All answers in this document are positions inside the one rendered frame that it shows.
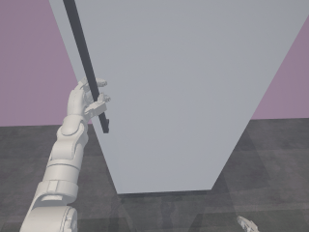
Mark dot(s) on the left robot hand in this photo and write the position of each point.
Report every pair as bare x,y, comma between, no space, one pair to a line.
84,105

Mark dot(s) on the right robot hand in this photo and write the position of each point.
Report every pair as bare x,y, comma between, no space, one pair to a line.
248,226

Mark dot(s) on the robot left upper arm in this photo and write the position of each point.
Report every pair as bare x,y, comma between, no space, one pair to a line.
51,219

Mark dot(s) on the handle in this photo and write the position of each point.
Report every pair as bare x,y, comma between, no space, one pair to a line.
78,34

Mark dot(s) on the left robot forearm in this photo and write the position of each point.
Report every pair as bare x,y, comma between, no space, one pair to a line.
59,184

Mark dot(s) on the fridge door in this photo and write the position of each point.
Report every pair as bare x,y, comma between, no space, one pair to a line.
184,78

